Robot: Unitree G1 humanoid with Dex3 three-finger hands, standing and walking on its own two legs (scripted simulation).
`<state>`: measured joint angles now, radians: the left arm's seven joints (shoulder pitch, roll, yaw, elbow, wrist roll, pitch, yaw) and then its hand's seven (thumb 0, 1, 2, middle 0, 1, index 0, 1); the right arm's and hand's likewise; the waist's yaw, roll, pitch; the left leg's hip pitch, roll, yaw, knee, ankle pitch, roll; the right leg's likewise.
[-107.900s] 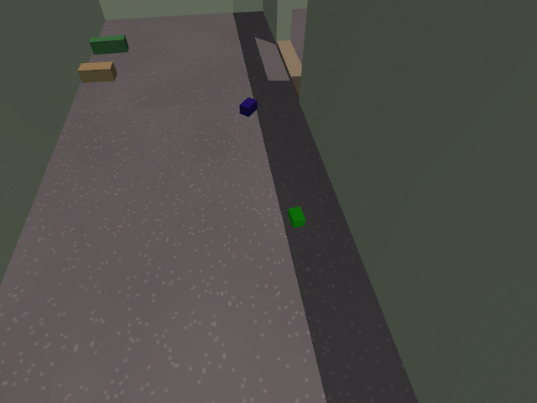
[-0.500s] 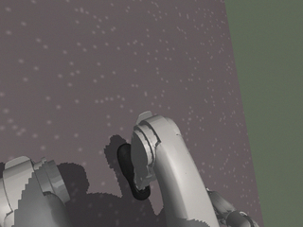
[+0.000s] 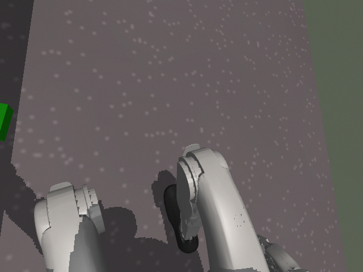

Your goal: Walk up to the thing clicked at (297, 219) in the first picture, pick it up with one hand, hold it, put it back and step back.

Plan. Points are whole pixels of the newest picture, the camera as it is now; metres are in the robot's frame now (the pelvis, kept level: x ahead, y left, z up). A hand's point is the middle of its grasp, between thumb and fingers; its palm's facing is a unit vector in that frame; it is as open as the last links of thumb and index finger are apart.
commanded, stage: withdraw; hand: left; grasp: from above
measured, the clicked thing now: out of the picture +0.48 +0.32 -0.29
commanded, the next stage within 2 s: home in 0.64 s
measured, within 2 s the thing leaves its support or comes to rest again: neither
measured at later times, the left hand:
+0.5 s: hand out of the picture +0.44 +0.33 -0.13, palm faces -0.50 -0.11 -0.86, open 13.6 cm
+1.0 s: hand out of the picture +0.48 +0.38 -0.10, palm faces -0.43 -0.13 -0.89, open 13.0 cm
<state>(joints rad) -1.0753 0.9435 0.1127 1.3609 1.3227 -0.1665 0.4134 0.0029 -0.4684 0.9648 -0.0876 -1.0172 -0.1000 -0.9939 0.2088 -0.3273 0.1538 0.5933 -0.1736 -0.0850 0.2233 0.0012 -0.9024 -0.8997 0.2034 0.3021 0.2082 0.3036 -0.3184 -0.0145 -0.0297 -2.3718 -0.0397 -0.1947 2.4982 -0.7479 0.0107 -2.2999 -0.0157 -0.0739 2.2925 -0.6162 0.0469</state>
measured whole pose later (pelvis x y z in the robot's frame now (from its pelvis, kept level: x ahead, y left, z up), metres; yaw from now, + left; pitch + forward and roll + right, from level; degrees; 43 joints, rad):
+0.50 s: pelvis -0.02 -0.01 +0.03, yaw +4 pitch +32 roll -11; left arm -1.08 0.90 0.05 1.40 1.28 -0.40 0.19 0.00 -0.43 0.93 -0.14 -0.97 -0.15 -0.95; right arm 0.17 -0.37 0.15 0.61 -0.15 0.09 0.08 0.00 -0.90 -0.90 0.20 0.30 0.21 0.30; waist -0.29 -0.03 0.03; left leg -2.28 -0.05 -0.15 2.37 -0.65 0.00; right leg -2.23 -0.03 -0.04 2.20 -0.55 0.04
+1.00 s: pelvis +0.00 +0.01 +0.04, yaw +4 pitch +38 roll -12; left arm -1.05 0.87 0.14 1.27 1.18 -0.07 0.13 0.00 -0.26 0.87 -0.20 -0.79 -0.20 -0.77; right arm 0.24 -0.30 0.11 0.60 -0.10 0.03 0.14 0.00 -0.89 -0.89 0.20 0.30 0.21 0.30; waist -0.28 0.08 -0.04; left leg -2.31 -0.04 -0.12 2.36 -0.72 0.04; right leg -2.24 -0.04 -0.02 2.19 -0.62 0.05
